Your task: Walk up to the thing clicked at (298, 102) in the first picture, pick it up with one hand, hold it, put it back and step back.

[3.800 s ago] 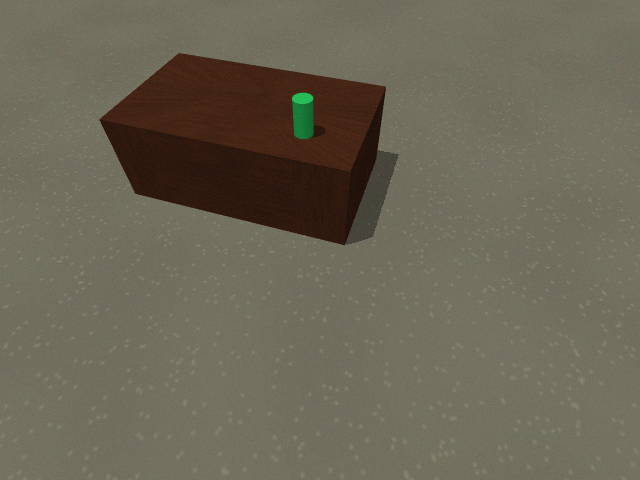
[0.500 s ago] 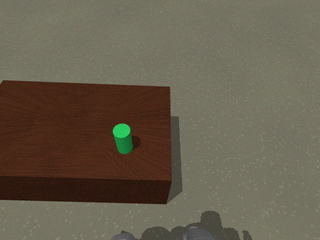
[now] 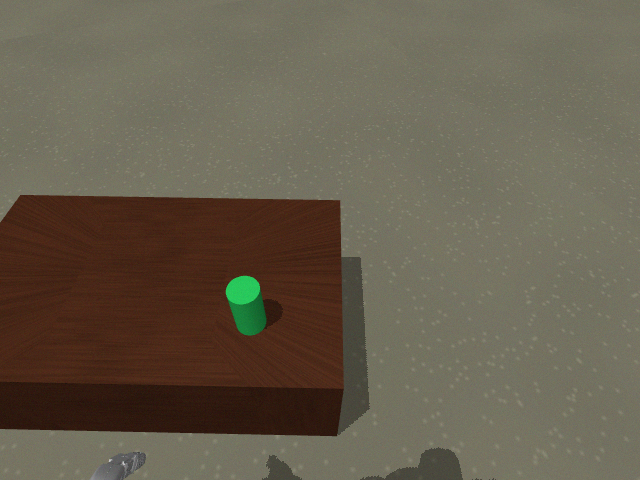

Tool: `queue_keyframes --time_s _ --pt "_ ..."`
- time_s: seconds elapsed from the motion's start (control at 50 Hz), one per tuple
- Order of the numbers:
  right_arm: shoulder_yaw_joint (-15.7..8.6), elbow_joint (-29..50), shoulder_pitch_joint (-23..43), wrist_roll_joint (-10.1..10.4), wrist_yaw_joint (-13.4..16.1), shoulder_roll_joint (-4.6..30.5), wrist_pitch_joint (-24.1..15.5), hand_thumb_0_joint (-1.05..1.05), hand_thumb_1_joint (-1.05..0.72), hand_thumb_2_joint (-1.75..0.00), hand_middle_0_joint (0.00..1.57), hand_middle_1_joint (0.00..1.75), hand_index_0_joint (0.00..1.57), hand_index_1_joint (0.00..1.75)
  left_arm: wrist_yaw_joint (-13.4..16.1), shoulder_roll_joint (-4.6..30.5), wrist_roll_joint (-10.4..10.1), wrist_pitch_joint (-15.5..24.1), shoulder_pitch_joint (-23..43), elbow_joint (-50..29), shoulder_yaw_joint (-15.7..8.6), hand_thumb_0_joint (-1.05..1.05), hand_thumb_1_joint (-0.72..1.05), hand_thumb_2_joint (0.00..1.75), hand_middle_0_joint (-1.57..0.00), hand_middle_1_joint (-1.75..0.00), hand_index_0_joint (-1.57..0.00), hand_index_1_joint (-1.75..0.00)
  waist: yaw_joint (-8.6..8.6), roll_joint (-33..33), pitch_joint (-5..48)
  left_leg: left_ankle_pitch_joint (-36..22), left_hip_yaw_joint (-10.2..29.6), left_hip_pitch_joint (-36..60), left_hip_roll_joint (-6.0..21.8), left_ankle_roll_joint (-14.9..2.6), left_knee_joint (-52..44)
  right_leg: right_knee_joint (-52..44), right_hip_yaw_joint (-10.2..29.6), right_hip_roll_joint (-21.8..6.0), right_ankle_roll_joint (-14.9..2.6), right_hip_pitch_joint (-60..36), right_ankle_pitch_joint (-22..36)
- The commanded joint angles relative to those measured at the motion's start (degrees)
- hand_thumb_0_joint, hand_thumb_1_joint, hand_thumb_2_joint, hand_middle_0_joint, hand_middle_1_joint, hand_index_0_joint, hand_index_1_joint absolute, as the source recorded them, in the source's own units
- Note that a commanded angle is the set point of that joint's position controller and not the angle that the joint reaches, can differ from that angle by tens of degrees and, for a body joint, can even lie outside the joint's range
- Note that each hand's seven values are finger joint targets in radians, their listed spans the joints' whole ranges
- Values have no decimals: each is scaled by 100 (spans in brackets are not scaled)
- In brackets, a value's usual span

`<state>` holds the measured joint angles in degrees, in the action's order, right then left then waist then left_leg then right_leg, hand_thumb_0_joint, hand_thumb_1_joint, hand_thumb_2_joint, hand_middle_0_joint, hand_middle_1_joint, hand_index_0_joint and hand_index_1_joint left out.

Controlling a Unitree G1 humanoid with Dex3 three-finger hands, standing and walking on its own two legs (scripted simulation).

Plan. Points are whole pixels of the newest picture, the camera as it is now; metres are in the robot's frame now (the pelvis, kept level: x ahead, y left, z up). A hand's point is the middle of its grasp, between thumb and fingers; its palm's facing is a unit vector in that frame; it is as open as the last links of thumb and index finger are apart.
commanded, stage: walk up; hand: left
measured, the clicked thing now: (247, 306) +0.52 +0.19 -0.31
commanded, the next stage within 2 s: stand in 0.80 s
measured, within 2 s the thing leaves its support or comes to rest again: neither
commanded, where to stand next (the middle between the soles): +0.06 -0.01 m, yaw +1 degrees
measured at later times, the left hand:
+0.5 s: hand out of the picture +0.09 +0.25 -0.15, palm faces +0.01 -0.95 -0.32, open 7.4 cm
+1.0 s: hand out of the picture +0.11 +0.25 -0.15, palm faces -0.01 -0.94 -0.33, open 7.4 cm
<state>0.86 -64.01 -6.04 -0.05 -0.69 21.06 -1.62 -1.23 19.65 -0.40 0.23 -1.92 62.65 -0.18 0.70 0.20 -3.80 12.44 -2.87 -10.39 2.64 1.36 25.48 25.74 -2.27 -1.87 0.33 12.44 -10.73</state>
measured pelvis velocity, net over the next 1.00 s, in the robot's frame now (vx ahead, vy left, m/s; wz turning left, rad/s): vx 0.02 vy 0.00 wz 0.01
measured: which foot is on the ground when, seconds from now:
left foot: down 0.00-1.00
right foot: down 0.00-1.00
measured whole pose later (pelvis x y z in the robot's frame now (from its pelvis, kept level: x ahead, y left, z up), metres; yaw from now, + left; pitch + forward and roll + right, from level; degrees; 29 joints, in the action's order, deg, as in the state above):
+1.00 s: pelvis +0.02 +0.00 +0.01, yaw +0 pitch -2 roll +0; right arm -0.1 -66.0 -4.5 -0.6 -0.7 19.9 -0.6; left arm -0.6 19.6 0.2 0.8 -4.0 65.7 -0.3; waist 0.6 -0.1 -2.9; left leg 10.0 -2.7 -5.4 2.6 1.7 17.6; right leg 18.4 -2.8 -1.6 0.5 7.6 -8.7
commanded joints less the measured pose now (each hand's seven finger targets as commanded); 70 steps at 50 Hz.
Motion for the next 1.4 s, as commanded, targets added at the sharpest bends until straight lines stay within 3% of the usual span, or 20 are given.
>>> queue_keyframes --time_s 0.0,0.16,0.3,0.76,0.96,1.22,1.38 --pt "-251 215 312 -16 102 1218 -137 0 -90 -90 20 30 20 30 65 1209 39 91 292 -170 -276 0 90 90 -20 -30 -20 -30 -94 15 640 -413 602 45 551 -256 -733 -790 647 -594 -220 -481 243" --pt "-273 133 433 -27 109 1219 -122 0 -90 -90 20 30 20 30 57 1201 47 92 265 -1 -289 0 90 90 -20 -30 -20 -30 -97 -33 782 -708 559 339 578 -224 -821 -920 601 -601 -164 -570 614" --pt "-292 93 422 -30 107 1184 -78 0 -90 -90 20 30 20 30 66 1207 65 87 267 66 -308 0 90 90 -20 -30 -20 -30 -57 50 563 -416 547 306 542 -210 -931 -1098 644 -587 -131 -441 217" --pt "-323 135 460 -43 126 1119 -69 0 -90 -90 20 30 20 30 100 1156 96 72 72 29 -340 0 90 90 -20 -30 -20 -30 -79 -22 706 -887 523 408 591 -205 -975 -987 525 -591 -97 -720 843" --pt "-309 137 373 -60 88 1081 -27 0 -90 -90 20 30 20 30 146 1251 69 172 47 -30 -239 0 90 90 -20 -30 -20 -30 -44 13 642 -1050 554 485 615 -149 -1073 -1008 546 -637 -99 -729 923" --pt "-286 113 315 -63 74 1083 -19 0 -90 -90 20 30 20 30 145 1289 49 162 -5 -43 -204 0 90 90 -20 -30 -20 -30 -56 17 528 -793 529 451 588 -137 -1123 -1068 578 -639 -122 -649 690" --pt "-304 139 304 -65 75 1113 -4 0 -90 -90 20 30 20 30 157 1302 69 177 -76 -58 -190 0 90 90 -20 -30 -20 -30 -49 -28 593 -825 513 545 594 -144 -1066 -1067 574 -640 -119 -631 851"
